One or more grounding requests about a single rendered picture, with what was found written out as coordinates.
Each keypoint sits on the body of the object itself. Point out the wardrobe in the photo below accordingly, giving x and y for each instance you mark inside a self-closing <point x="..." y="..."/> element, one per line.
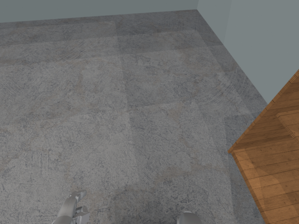
<point x="267" y="155"/>

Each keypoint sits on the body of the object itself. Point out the robot right thigh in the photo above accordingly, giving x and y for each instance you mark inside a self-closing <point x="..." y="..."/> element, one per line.
<point x="188" y="218"/>

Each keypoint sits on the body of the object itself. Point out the robot left hand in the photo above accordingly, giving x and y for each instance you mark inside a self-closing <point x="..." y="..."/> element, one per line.
<point x="79" y="215"/>

